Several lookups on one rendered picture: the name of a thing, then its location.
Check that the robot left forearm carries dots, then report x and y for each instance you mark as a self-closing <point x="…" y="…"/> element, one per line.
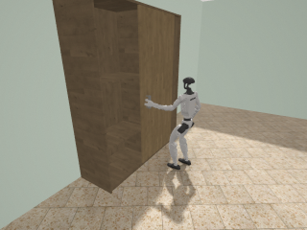
<point x="163" y="107"/>

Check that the right robot upper arm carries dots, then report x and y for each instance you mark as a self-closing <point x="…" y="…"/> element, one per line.
<point x="198" y="103"/>

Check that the left robot foot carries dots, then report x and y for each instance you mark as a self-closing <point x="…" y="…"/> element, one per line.
<point x="171" y="165"/>

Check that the humanoid robot torso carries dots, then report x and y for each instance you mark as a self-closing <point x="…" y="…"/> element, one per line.
<point x="187" y="109"/>

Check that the left robot upper arm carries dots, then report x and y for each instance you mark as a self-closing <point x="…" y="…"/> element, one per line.
<point x="180" y="99"/>

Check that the robot right forearm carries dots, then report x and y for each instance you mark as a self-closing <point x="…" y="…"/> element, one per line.
<point x="195" y="112"/>

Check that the wardrobe door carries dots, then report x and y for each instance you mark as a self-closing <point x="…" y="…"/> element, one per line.
<point x="156" y="31"/>
<point x="174" y="73"/>

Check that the left robot hand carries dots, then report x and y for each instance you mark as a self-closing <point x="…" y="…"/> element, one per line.
<point x="149" y="103"/>

